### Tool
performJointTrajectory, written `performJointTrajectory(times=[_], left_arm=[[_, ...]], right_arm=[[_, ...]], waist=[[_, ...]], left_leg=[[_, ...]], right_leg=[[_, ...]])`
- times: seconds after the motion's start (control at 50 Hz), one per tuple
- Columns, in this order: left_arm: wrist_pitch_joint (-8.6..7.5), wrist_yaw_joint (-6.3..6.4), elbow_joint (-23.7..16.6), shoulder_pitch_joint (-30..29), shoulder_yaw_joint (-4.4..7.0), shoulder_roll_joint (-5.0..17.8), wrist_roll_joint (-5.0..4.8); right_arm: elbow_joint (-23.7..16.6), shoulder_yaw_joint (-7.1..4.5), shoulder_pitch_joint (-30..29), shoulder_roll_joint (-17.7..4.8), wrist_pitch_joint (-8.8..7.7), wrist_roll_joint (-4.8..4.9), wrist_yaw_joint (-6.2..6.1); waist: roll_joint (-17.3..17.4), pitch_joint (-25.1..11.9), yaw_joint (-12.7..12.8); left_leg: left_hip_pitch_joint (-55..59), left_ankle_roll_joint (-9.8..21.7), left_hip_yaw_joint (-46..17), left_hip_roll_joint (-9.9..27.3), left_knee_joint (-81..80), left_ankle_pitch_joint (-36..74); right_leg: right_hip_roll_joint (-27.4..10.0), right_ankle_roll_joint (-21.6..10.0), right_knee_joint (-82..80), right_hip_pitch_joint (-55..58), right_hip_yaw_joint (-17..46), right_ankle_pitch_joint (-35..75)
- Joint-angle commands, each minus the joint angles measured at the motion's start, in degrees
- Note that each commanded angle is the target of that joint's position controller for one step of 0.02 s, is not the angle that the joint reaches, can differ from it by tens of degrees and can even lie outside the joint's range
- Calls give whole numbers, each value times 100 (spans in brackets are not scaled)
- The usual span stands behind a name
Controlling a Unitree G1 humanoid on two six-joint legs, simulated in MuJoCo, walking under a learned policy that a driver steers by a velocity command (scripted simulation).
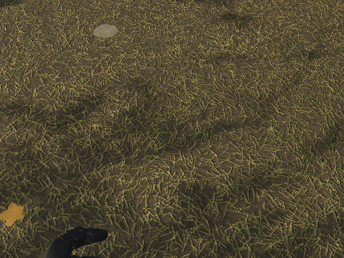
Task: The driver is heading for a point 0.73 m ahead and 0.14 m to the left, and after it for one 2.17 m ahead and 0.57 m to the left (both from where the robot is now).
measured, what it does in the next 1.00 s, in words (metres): walks ahead: right foot, then left foot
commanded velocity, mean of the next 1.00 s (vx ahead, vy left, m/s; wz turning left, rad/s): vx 0.33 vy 0.00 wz -0.01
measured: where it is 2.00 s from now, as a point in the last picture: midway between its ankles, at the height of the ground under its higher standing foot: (149, 187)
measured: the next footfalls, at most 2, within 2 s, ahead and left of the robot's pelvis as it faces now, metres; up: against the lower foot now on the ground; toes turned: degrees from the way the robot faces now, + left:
right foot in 0.06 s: +0.16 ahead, -0.07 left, +0.00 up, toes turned -2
left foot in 0.48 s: +0.17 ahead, +0.12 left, +0.00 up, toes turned +2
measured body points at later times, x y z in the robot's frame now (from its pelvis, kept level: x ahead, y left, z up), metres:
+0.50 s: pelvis +0.13 +0.02 +0.00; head +0.13 +0.04 +0.45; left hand +0.12 +0.27 -0.16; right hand +0.19 -0.22 -0.14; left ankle +0.13 +0.12 -0.74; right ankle +0.12 -0.07 -0.73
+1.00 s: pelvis +0.33 +0.00 -0.01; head +0.37 -0.01 +0.43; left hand +0.51 +0.23 -0.13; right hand +0.23 -0.22 -0.16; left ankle +0.14 +0.11 -0.69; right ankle +0.43 -0.08 -0.74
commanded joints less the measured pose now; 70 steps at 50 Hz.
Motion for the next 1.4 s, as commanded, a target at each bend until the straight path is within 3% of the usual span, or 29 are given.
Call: performJointTrajectory(times=[0.02,0.04,0.06,0.08,0.1,0.14,0.16,0.18,0.24,0.3,0.4,0.46,0.48,0.5,0.52,0.54,0.56,0.64,0.76,0.86,0.9,0.94,0.96,0.98,1.0,1.04,1.1,1.3,1.4], left_arm=[[-155,134,111,748,93,403,30],[-225,201,344,1505,154,556,92],[-276,282,547,2332,256,929,204],[-199,287,648,2669,369,1252,146],[-124,257,680,2892,402,1097,-208],[-145,260,574,1686,266,563,-238],[-162,287,589,1484,227,420,-207],[-167,315,609,1376,208,366,-190],[-265,309,761,1411,190,439,-116],[-259,310,959,1697,195,535,-90],[7,287,1211,2242,382,832,-85],[37,302,1239,2258,417,730,-127],[0,306,1185,2181,390,568,-131],[-73,258,990,2010,280,125,-191],[-118,231,789,1767,303,215,-144],[-114,213,754,1483,424,645,1],[-113,162,845,1659,431,527,-16],[-93,62,984,1783,450,336,-7],[-40,65,561,675,398,137,-42],[-70,67,277,206,363,186,-88],[-124,101,276,500,412,300,-105],[-229,185,749,2001,545,504,-92],[-299,263,955,3005,683,941,39],[-282,265,969,3459,812,1565,135],[-189,235,892,3058,776,1286,-50],[-242,210,670,1921,575,586,-88],[-380,280,819,2007,456,197,-95],[-507,374,1016,2886,445,361,-82],[-418,440,1156,3321,490,535,-60]], right_arm=[[-8,-91,326,-827,22,-10,-68],[-24,-80,159,-866,12,83,-64],[-259,-24,-12,-744,-39,156,-40],[-332,85,649,-187,-10,251,-46],[-218,-128,436,-846,107,155,-122],[-388,-115,-264,-558,169,-13,-122],[-381,-144,-390,-523,236,-84,-103],[-316,-125,-249,-394,307,-134,-71],[-195,-75,-129,-62,435,-40,-51],[-243,-89,-679,-185,493,-23,-131],[-429,-125,-1570,-468,468,-112,-66],[-248,-88,-1196,-296,297,-101,-43],[-76,-109,-713,-385,214,-103,-80],[76,-183,-149,-789,137,-114,-128],[241,-335,201,-1247,156,-23,-99],[182,-277,-105,-951,150,-57,-80],[69,-238,-464,-795,134,-56,-54],[60,-179,-634,-559,-29,6,-67],[300,-137,-79,-545,-101,-24,-86],[407,-170,80,-683,-108,-46,-97],[395,-187,-97,-749,-102,-52,-103],[328,-198,-387,-801,-89,-4,-76],[182,-148,-431,-655,-100,49,-40],[54,-6,237,73,-65,234,-17],[133,-199,-12,-610,-4,80,-50],[-66,-232,-720,-469,11,30,7],[-66,-268,-662,-222,205,-90,90],[-922,-234,-2646,-139,360,-70,310],[-1268,-210,-3284,-231,336,-96,353]], waist=[[505,-358,642],[551,-664,1039],[244,-1292,1305],[-1011,-2261,1065],[-5,-2232,1214],[-56,-570,730],[-74,-198,550],[-146,-170,379],[-209,-517,146],[-489,-552,324],[-608,-47,655],[-194,203,392],[158,169,219],[1112,131,94],[1879,406,-13],[925,679,155],[667,602,388],[600,332,626],[660,447,375],[747,500,304],[716,411,528],[389,-299,1197],[-44,-987,1528],[-1388,-1857,1282],[-649,-1686,1221],[-178,-280,808],[-303,-28,475],[-216,401,626],[-279,433,781]], left_leg=[[239,109,-682,1531,1258,6482],[-393,23,-555,1443,2063,6039],[-1659,-63,-422,1267,3290,3979],[-3212,-233,-69,389,5400,-1893],[-3577,-222,-653,281,5912,-1965],[-3592,-282,-788,649,5227,-1163],[-3242,-359,-752,729,4857,-886],[-2713,-442,-680,730,4576,-659],[-1777,-548,-512,595,3754,-163],[-1555,-533,-440,574,2844,328],[-1898,-321,-279,609,2463,-132],[-1077,-105,-171,463,1271,-154],[-433,13,-609,729,783,-407],[261,340,-2122,1721,-76,-1299],[262,874,-3637,2680,-835,-1718],[-85,942,-3500,2641,-796,-1599],[-293,818,-3102,2390,-796,-1405],[-262,539,-1788,1749,-834,635],[-250,637,-1181,1603,-662,2297],[-91,644,-1046,1767,-406,2966],[-160,567,-1103,1829,6,3799],[-558,354,-819,1468,1613,4654],[-1598,230,-644,1156,3100,3292],[-3305,-10,-181,257,5165,-701],[-3571,102,-828,383,5843,-896],[-3581,167,-859,882,5618,36],[-3136,98,-793,1040,5282,336],[-4033,-110,-231,1018,3306,1869],[-3797,170,252,784,2360,1510]], right_leg=[[354,-175,-666,1162,-238,-220],[115,-357,-1050,2414,7,676],[-917,-689,-692,4088,924,2632],[-2848,-1770,-256,5673,2781,5777],[-2695,-1949,-426,5275,2788,5714],[-2035,-1372,-1344,3328,1861,4294],[-1755,-1122,-1640,2627,1552,4002],[-1538,-993,-1826,2084,1222,3889],[-1234,-851,-1848,1507,661,4186],[-1116,-663,-1890,1449,619,3172],[-1361,-725,-2518,1257,1602,-2152],[-1261,-618,-2112,890,1731,-2792],[-1018,-477,-1520,476,1494,-2684],[-365,-200,-263,-439,717,-2519],[205,-44,833,-1194,-170,-2508],[-153,-28,1526,-1248,247,-2233],[-253,-10,1697,-1080,369,-1860],[-406,229,1883,-760,190,-796],[-410,479,943,-820,-114,-268],[-284,242,46,-259,-253,-319],[-156,87,-190,393,-250,-523],[88,-98,-821,2320,-292,-312],[-863,-315,-1012,3807,720,-920],[-2659,-906,-1704,5161,3346,-1772],[-2648,-953,-2182,4436,3916,-2432],[-2191,-638,-2557,2823,2387,-1971],[-1727,-310,-2684,2127,1051,-571],[-1535,-221,-2816,2556,-552,981],[-1728,-179,-2403,3443,-1018,2297]])
Keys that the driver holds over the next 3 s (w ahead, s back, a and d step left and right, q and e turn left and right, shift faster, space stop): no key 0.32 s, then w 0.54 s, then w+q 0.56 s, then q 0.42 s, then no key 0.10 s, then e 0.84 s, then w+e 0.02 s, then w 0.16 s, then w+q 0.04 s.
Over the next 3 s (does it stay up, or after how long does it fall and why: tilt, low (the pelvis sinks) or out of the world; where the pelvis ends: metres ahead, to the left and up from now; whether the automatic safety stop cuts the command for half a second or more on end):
stays up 0.71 0.04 0.00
